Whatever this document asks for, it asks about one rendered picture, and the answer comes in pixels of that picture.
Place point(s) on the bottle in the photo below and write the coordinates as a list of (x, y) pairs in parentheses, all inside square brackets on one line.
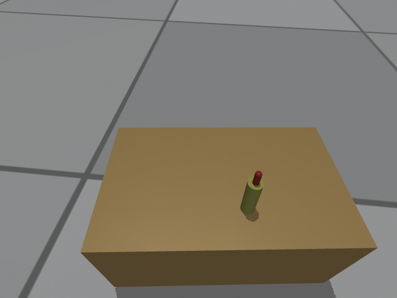
[(252, 193)]

